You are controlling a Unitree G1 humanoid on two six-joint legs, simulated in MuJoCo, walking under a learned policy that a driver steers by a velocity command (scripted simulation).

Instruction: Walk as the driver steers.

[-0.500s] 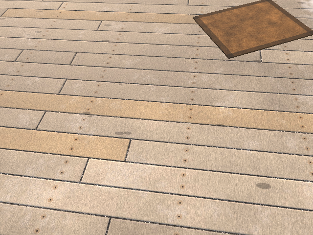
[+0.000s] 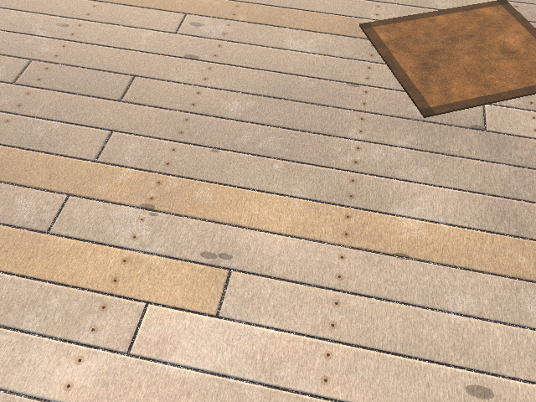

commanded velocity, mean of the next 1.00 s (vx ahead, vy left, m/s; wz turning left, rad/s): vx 0.04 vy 0.00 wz -0.36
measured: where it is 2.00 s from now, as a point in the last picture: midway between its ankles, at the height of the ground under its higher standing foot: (277, 388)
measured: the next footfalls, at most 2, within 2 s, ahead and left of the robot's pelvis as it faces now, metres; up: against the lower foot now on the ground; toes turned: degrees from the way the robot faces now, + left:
right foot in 0.24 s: +0.17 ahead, -0.14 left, +0.00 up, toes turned -10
left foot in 0.70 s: +0.20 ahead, +0.08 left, +0.00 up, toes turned -28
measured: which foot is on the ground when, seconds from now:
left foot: down 0.00-0.24, up 0.26-0.68, down 0.70-1.00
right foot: up 0.00-0.22, down 0.24-0.70, up 0.72-0.96, down 0.98-1.00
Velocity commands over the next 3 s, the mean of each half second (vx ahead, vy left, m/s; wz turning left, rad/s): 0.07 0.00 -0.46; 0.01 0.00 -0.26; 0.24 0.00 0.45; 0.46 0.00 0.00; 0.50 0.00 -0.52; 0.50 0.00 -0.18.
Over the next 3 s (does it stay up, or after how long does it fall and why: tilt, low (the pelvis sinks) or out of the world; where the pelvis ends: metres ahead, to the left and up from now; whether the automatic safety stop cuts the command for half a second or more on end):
stays up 0.96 -0.23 0.00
